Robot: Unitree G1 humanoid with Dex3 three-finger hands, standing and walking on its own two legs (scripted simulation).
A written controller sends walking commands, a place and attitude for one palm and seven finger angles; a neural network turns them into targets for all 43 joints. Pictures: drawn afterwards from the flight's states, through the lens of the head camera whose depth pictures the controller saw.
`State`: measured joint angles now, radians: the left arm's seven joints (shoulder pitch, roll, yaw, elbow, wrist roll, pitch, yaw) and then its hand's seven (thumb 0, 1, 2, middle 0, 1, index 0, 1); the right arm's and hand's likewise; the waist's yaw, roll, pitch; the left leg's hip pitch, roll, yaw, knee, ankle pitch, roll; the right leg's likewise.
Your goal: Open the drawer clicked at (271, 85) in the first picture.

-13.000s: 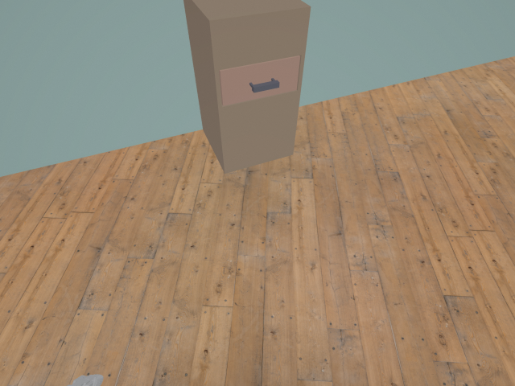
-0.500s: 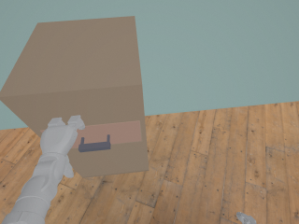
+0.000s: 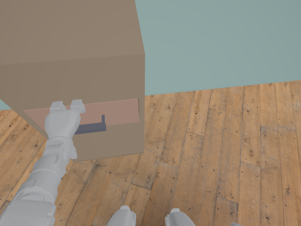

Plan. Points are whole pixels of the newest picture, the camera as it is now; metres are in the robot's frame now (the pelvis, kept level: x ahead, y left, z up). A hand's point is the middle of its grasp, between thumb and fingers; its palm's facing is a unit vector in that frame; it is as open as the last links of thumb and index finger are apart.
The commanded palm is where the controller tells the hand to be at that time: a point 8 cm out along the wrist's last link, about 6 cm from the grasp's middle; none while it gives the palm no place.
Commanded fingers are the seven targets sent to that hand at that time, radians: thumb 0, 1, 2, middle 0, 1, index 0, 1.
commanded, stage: move the hooked fingers above the handle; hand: left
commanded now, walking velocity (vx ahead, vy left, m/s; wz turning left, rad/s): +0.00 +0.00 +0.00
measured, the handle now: (88, 123) +0.48 +0.24 -0.17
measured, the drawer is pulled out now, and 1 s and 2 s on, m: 0.00 0.00 0.00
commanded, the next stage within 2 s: lower the fingers behind the handle in 1.04 s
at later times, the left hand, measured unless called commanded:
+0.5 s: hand (81, 129) +0.43 +0.24 -0.12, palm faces -0.02 -0.03 -1.00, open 13.8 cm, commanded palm +0.41 +0.22 -0.05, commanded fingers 0.00 -0.50 0.30 -0.30 -1.20 -0.30 -1.20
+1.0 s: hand (82, 130) +0.42 +0.23 -0.11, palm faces -0.03 -0.04 -1.00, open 13.8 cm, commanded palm +0.40 +0.22 -0.05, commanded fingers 0.00 -0.50 0.30 -0.30 -1.20 -0.30 -1.20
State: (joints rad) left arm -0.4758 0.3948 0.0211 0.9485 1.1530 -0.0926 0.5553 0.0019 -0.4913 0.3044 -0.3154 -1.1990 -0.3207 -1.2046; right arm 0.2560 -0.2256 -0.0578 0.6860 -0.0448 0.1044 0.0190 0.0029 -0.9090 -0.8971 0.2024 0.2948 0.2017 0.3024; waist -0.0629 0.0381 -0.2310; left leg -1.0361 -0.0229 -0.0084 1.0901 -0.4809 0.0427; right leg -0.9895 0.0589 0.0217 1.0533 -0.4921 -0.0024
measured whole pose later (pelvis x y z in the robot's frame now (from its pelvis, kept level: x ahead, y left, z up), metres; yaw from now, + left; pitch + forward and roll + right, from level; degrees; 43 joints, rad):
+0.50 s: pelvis -0.03 +0.00 -0.06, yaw -1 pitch +31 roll -4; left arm -0.68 0.43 0.05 1.06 1.16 -0.03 0.60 0.00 -0.49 0.30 -0.33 -1.23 -0.33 -1.21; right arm 0.26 -0.23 -0.05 0.72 -0.06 0.09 0.04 0.00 -0.91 -0.90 0.20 0.29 0.20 0.30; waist -0.11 0.05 -0.23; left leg -1.36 -0.01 -0.02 1.36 -0.54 0.04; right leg -1.31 0.07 -0.01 1.31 -0.55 0.00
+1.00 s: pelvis -0.02 -0.01 -0.05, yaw -1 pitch +31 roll -3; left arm -0.62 0.45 0.06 1.01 1.14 -0.08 0.58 0.00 -0.49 0.30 -0.32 -1.20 -0.32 -1.20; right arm 0.24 -0.25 -0.05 0.70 -0.06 0.07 0.02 0.00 -0.91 -0.90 0.20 0.29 0.20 0.30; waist -0.10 0.05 -0.23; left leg -1.33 -0.01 -0.03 1.33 -0.54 0.03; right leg -1.28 0.08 -0.01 1.29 -0.56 -0.02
